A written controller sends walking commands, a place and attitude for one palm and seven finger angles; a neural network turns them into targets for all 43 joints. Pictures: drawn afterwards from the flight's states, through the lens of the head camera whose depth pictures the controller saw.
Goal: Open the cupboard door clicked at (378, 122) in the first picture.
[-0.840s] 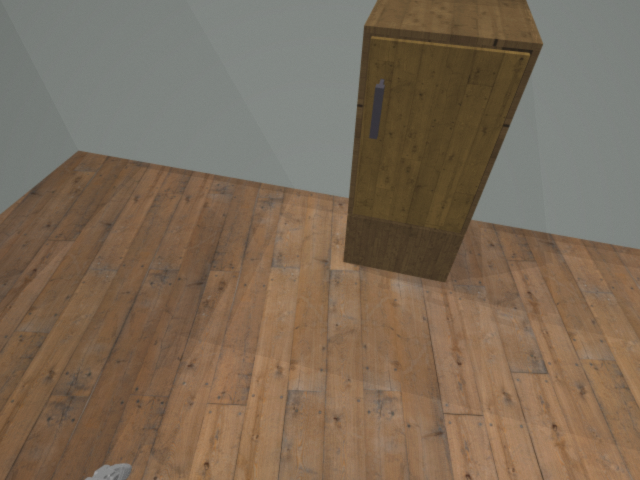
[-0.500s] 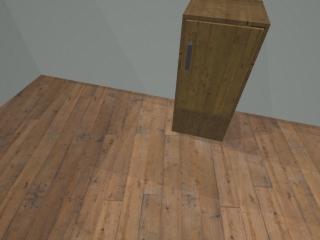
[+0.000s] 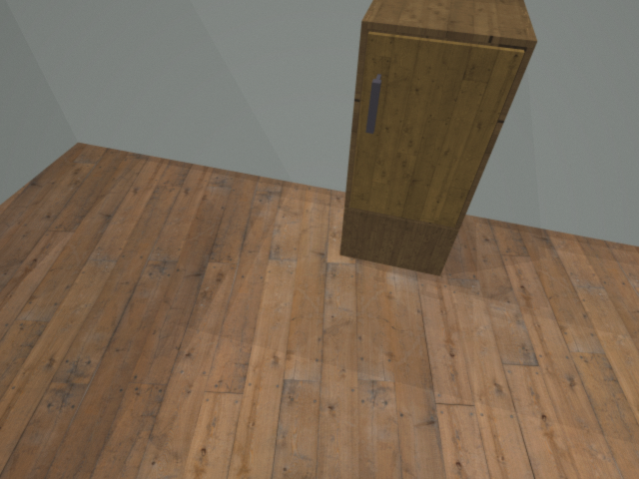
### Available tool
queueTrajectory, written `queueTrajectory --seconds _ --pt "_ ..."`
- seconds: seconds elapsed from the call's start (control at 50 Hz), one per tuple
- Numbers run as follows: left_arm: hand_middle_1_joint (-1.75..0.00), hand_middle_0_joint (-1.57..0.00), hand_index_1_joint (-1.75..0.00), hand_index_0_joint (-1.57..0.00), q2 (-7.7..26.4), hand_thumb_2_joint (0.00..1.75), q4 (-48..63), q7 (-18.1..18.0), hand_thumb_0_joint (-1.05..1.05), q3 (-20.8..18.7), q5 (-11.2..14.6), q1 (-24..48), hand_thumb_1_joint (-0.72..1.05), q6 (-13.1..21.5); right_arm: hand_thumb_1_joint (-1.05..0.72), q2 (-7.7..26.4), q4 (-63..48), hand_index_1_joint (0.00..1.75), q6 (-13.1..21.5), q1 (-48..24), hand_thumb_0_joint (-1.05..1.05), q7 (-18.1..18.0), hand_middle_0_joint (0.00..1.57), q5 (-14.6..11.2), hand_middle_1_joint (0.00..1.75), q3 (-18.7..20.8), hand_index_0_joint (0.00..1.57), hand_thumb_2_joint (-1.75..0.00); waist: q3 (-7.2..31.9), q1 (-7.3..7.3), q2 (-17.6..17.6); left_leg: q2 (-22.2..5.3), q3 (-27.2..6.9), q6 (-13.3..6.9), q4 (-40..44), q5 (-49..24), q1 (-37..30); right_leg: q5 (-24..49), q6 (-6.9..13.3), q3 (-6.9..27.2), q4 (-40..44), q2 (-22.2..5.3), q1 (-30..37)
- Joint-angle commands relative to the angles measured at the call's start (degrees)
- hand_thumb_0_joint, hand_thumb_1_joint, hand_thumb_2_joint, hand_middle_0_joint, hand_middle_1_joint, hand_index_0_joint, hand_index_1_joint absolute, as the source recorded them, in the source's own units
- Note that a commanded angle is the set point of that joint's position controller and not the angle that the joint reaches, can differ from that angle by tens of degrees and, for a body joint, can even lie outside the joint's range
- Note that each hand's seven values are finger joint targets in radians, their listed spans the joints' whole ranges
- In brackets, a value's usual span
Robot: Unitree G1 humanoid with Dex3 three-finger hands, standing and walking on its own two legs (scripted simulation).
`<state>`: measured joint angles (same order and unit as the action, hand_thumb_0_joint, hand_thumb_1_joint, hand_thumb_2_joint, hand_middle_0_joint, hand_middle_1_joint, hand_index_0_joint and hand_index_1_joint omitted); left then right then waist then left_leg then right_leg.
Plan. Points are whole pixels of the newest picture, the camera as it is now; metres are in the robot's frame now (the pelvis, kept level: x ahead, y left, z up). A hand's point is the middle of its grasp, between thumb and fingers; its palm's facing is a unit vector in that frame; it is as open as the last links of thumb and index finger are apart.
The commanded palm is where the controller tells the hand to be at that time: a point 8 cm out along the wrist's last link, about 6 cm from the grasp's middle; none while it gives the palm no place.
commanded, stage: look at it before walking up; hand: left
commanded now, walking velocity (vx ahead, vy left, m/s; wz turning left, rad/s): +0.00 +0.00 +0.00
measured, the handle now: (374, 103) +1.06 -0.09 -0.05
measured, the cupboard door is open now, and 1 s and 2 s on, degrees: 0 0 0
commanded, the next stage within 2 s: turn to face it in 0.60 s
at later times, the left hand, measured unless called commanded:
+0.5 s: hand out of the picture +0.08 +0.25 -0.16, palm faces -0.03 -0.94 -0.33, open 7.4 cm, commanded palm none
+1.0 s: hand out of the picture +0.08 +0.22 -0.17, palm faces -0.08 -0.95 -0.30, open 7.4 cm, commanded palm none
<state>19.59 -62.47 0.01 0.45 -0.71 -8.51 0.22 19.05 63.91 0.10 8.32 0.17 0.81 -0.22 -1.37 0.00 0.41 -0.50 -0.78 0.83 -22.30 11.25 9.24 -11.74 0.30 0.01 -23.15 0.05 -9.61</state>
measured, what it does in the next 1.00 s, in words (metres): stands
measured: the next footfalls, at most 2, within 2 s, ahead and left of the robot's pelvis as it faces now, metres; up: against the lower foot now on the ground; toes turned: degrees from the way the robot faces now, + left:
right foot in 1.74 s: +0.02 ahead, -0.16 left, +0.00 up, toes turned -22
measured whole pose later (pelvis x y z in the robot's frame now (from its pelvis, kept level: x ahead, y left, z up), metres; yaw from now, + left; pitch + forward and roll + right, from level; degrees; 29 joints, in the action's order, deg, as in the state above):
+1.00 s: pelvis +0.01 +0.00 +0.00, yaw -4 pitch -1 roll +0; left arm 16.7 -60.4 -0.5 -0.1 -0.9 -10.1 -1.9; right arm 15.8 61.0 -0.6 7.4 -1.0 0.8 0.2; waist -2.2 -0.6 0.6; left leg -1.8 3.1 1.1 -25.4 14.3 10.0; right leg -13.6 0.3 3.9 -27.2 1.5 -12.5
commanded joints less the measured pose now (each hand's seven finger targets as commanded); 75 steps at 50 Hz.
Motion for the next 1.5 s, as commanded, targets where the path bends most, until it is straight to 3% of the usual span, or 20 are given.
queueTrajectory --seconds 0.0,0.2,0.36,0.74,0.86,1.0,1.06,1.1,1.16,1.2,1.24,1.28,1.3,1.32,1.34,1.36,1.38,1.4,1.44,1.48 --pt "-0.3 -0.2 -0.3 -0.2 11.7 0.9 4.0 -0.6 0.0 -2.4 0.1 2.4 0.9 1.2 -0.9 11.8 -3.7 0.3 1.7 -3.3 0.0 -0.7 0.2 -0.2 0.3 2.3 0.2 -0.9 1.6 -0.08 -0.7 -5.6 -5.3 -2.3 3.9 -2.3 0.8 -0.3 1.6 6.7 5.3 -6.9 -0.8" --pt "-0.3 -0.2 -0.3 -0.2 11.7 0.9 4.0 -0.7 0.0 -2.3 0.1 2.5 0.9 1.5 -0.9 12.0 -3.7 0.3 1.9 -3.9 0.0 -0.8 0.2 -0.3 0.3 2.3 0.2 -0.9 3.7 0.02 -0.8 -6.2 -4.8 -2.2 3.6 -7.6 -1.6 7.3 1.5 6.0 4.1 -7.0 0.9" --pt "-0.3 -0.2 -0.3 -0.2 11.6 0.9 3.9 -0.7 0.0 -2.4 0.0 2.6 0.9 1.3 -0.9 11.9 -3.9 0.3 1.7 -4.4 0.0 -0.8 0.2 -0.3 0.3 2.4 0.2 -0.9 1.9 -0.08 -0.7 -6.0 -4.8 -2.2 4.4 -5.3 -1.2 4.5 1.4 6.2 5.2 -6.8 0.0" --pt "-0.3 -0.2 -0.3 -0.2 12.0 0.9 4.1 -0.6 0.0 -2.7 0.0 2.8 0.9 1.3 -0.9 12.3 -3.9 0.3 1.7 -4.1 0.0 -1.1 0.2 -0.3 0.3 2.5 0.2 -0.9 2.9 0.13 -0.3 -6.6 -3.6 -2.0 3.6 -8.4 -3.3 10.3 1.7 6.7 4.5 -6.7 0.7" --pt "-0.3 -0.2 -0.3 -0.2 5.8 0.9 4.4 -0.9 0.0 -1.9 0.0 -0.9 0.9 -0.8 -0.9 5.5 -4.1 0.3 0.5 -0.3 0.0 -1.4 0.2 -0.2 0.3 1.7 0.2 -0.9 2.5 0.31 -0.4 -7.0 -0.6 -0.9 0.4 -7.1 -2.4 12.1 0.9 7.8 0.9 -6.1 -2.4" --pt "-0.3 -0.2 -0.3 -0.2 4.5 0.9 7.0 -0.8 0.0 -2.6 -0.3 -3.1 0.9 -1.6 -0.9 5.1 -6.4 0.3 0.0 0.9 0.0 -1.8 0.2 -0.2 0.3 2.9 0.2 -0.9 2.2 0.12 -2.3 -8.8 0.0 -2.0 -1.4 -5.1 -0.9 11.6 0.9 8.1 -4.8 -3.7 -6.5" --pt "-0.3 -0.2 -0.3 -0.2 4.2 0.9 8.0 -0.8 0.0 -3.0 -0.4 -4.2 0.9 -1.6 -0.9 4.2 -7.3 0.3 -0.2 1.4 0.0 -1.8 0.2 -0.2 0.3 3.5 0.2 -0.9 2.4 -0.01 -0.6 -8.3 0.9 -2.0 -3.6 -1.5 1.2 10.6 1.4 9.8 -5.1 -4.0 -7.1" --pt "-0.3 -0.2 -0.3 -0.2 4.6 0.9 8.4 -0.8 0.0 -3.4 -0.6 -4.6 0.9 -1.5 -0.9 2.8 -7.7 0.3 -0.4 2.0 0.0 -1.8 0.2 -0.3 0.3 3.6 0.2 -0.9 2.5 0.18 2.7 -6.1 2.8 -1.1 -7.5 2.2 2.5 9.7 2.6 14.0 -2.8 -6.0 -7.6" --pt "-0.3 -0.2 -0.3 -0.2 5.9 0.9 8.8 -1.3 0.0 -4.2 -0.6 -5.4 0.9 -1.6 -0.9 -0.2 -7.9 0.3 -0.9 3.8 0.0 -1.8 0.2 -0.4 0.3 3.6 0.2 -0.9 2.0 0.13 9.6 -2.0 4.8 0.3 -15.4 10.3 6.4 7.5 6.6 22.7 3.7 -11.6 -7.4" --pt "-0.3 -0.2 -0.3 -0.2 5.1 0.9 9.4 -1.5 0.0 -4.7 -0.7 -5.3 0.9 -1.7 -0.9 -0.8 -7.8 0.3 -0.8 4.0 0.0 -1.8 0.2 -0.4 0.3 3.6 0.2 -0.9 1.3 -0.34 10.6 -2.2 3.3 0.1 -18.7 13.8 9.0 8.0 8.6 23.9 5.1 -12.3 -6.6" --pt "-0.3 -0.2 -0.3 -0.2 4.1 0.9 9.9 -1.8 0.0 -4.9 -0.6 -3.5 0.9 -1.7 -0.9 -1.6 -7.2 0.3 -0.4 6.5 0.0 -1.9 0.2 -0.7 0.3 3.6 0.2 -0.9 2.8 1.1 9.2 -2.7 2.4 -0.1 -14.1 11.4 6.2 11.4 8.3 22.2 2.6 -11.4 -6.7" --pt "-0.3 -0.2 -0.3 -0.2 2.1 0.9 10.6 -1.6 0.0 -4.7 -0.3 -2.5 0.9 -1.8 -0.9 -1.7 -6.0 0.3 0.4 10.0 0.0 -2.3 0.2 -0.8 0.3 3.6 0.2 -0.9 4.7 2.46 4.3 -4.1 1.0 -0.8 -4.1 4.4 -2.5 9.2 5.3 17.5 -2.5 -6.9 -11.4" --pt "-0.3 -0.2 -0.3 -0.2 0.0 0.9 11.3 -1.3 0.0 -4.4 -0.1 -2.2 0.9 -2.0 -0.9 0.4 -6.0 0.3 0.8 10.7 0.0 -2.5 0.2 -0.4 0.3 4.0 0.2 -0.9 3.9 2.66 -3.7 -9.5 -5.0 -2.9 0.5 2.5 -4.9 3.9 2.7 12.2 -8.6 -1.6 -16.4" --pt "-0.3 -0.2 -0.3 -0.2 -2.5 0.9 11.8 -0.9 0.0 -4.1 0.2 -2.5 0.9 -2.1 -0.9 3.3 -7.0 0.3 0.9 9.2 0.0 -2.5 0.2 0.1 0.3 4.6 0.2 -0.9 2.3 1.92 -14.3 -18.0 -13.8 -7.2 7.1 1.7 -2.6 -6.3 -0.1 4.9 -18.5 3.0 -19.1" --pt "-0.3 -0.2 -0.3 -0.2 -2.1 0.9 11.2 -1.1 0.0 -4.4 -0.2 -2.4 0.9 -2.4 -0.9 2.8 -7.6 0.3 0.8 7.0 0.0 -2.3 0.2 0.1 0.3 4.6 0.2 -0.9 1.2 1.38 -16.4 -21.9 -15.2 -10.3 9.9 0.7 2.7 -15.9 -1.1 3.2 -28.2 1.9 -17.4" --pt "-0.3 -0.2 -0.3 -0.2 -1.2 0.9 10.2 -1.0 0.0 -5.0 -0.6 -3.8 0.9 -2.9 -0.9 1.6 -7.9 0.3 1.0 6.1 0.0 -2.5 0.2 0.3 0.3 4.1 0.2 -0.9 0.4 0.71 -13.0 -21.6 -14.3 -11.0 10.8 4.2 5.2 -15.9 -1.7 4.7 -34.8 0.7 -16.6" --pt "-0.3 -0.2 -0.3 -0.2 -1.3 0.9 9.7 -0.4 0.0 -5.2 -0.9 -5.4 0.9 -2.9 -0.9 1.4 -8.2 0.3 1.1 6.0 0.0 -2.7 0.2 0.4 0.3 3.9 0.2 -0.9 0.2 0.09 -8.8 -20.7 -12.6 -11.0 11.2 9.3 5.0 -15.6 -1.6 3.9 -38.0 0.5 -18.0" --pt "-0.3 -0.2 -0.3 -0.2 -2.2 0.9 9.6 0.2 0.0 -5.2 -1.2 -5.2 0.9 -2.8 -0.9 2.0 -8.1 0.3 1.3 6.3 0.0 -2.6 0.2 0.8 0.3 4.2 0.2 -0.9 -1.1 0.09 -7.0 -19.6 -10.3 -10.3 11.4 14.0 3.6 -14.5 -1.4 2.6 -38.1 -0.2 -20.7" --pt "-0.3 -0.2 -0.3 -0.2 -3.2 0.9 9.6 1.2 0.0 -4.9 -1.5 -3.8 0.9 -2.4 -0.9 1.8 -7.3 0.3 1.7 8.4 0.0 -2.4 0.2 1.0 0.3 4.4 0.2 -0.9 -2.5 1.09 -6.9 -17.7 -7.5 -9.2 11.9 16.5 0.9 -11.8 -1.6 0.2 -35.4 -1.6 -23.2" --pt "-0.3 -0.2 -0.3 -0.2 -4.2 0.9 10.1 1.7 0.0 -4.7 -1.3 -2.3 0.9 -2.2 -0.9 1.6 -6.0 0.3 2.0 11.7 0.0 -2.4 0.2 1.1 0.3 4.7 0.2 -0.9 -3.6 2.4 -7.6 -18.2 -6.9 -9.4 12.6 16.3 -0.7 -11.3 -1.7 -0.9 -31.9 -2.6 -23.2"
